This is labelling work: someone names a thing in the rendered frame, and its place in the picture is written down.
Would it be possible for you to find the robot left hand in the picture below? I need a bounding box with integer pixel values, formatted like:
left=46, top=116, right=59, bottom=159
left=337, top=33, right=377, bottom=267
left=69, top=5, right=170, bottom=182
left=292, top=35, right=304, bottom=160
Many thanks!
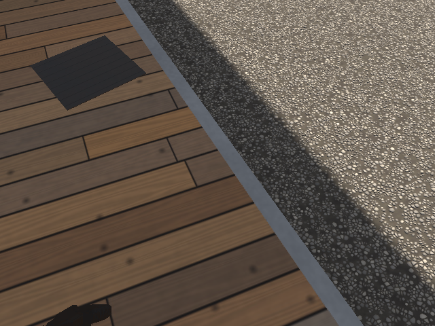
left=43, top=304, right=111, bottom=326

